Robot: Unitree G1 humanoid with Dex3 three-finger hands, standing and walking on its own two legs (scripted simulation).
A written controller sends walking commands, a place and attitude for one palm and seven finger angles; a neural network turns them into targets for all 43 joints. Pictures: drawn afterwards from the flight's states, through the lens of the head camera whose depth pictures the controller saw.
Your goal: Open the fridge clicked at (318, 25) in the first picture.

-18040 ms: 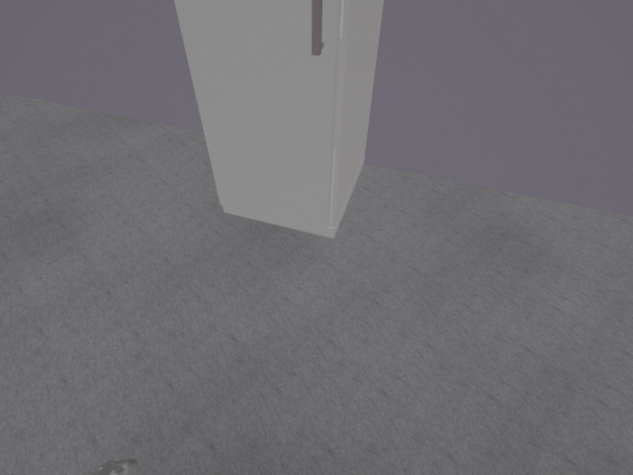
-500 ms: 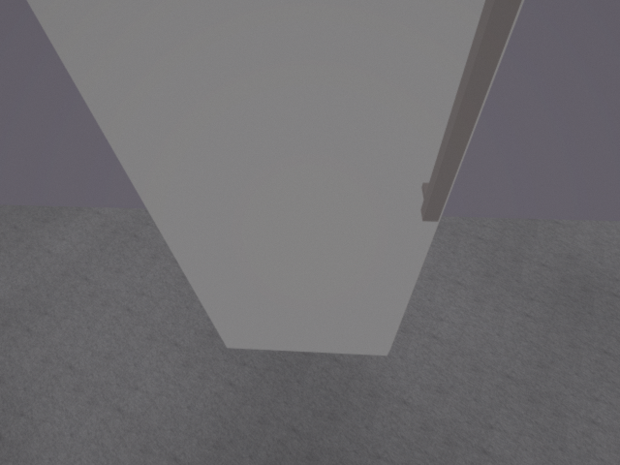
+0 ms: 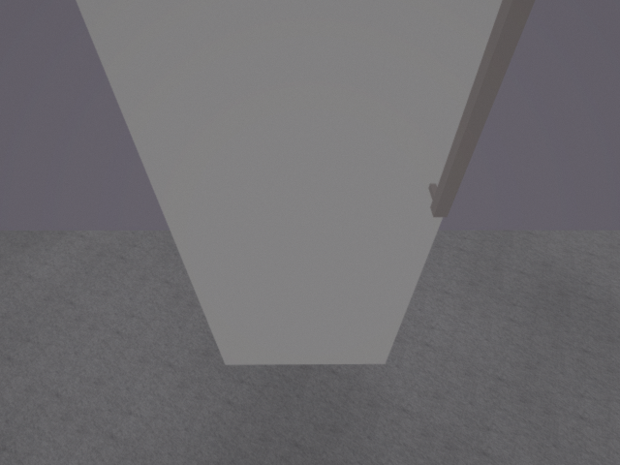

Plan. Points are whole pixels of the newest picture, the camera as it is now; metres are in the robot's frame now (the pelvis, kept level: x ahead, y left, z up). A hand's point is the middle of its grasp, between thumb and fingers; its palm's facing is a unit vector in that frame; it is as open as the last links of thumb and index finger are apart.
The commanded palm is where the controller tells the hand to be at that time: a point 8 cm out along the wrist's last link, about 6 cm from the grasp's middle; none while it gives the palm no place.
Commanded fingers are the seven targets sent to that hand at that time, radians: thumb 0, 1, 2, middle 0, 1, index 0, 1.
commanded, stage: come to a stop and stand still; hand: right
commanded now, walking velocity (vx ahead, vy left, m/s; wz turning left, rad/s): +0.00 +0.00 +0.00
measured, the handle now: (469, 107) +0.50 -0.17 +0.23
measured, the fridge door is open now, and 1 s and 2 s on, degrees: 0 0 0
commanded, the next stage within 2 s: look again from close up in 0.04 s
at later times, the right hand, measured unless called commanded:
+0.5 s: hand out of the picture -0.02 -0.21 -0.18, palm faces +0.01 +0.98 -0.19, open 7.4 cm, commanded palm none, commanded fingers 0.00 -0.90 -0.90 0.20 0.30 0.20 0.30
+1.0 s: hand out of the picture -0.08 -0.22 -0.18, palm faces +0.02 +0.99 -0.16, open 7.4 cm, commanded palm none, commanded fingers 0.00 -0.90 -0.90 0.20 0.30 0.20 0.30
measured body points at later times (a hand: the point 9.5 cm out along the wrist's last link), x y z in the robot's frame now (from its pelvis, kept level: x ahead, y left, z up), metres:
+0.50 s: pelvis -0.03 -0.04 -0.01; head -0.06 -0.05 +0.44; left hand -0.01 +0.19 -0.16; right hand -0.02 -0.26 -0.16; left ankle -0.03 +0.08 -0.74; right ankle +0.01 -0.13 -0.74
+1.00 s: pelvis -0.05 -0.06 +0.00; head -0.05 -0.07 +0.45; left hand -0.05 +0.17 -0.16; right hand -0.08 -0.27 -0.17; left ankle -0.03 +0.08 -0.74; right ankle +0.01 -0.13 -0.74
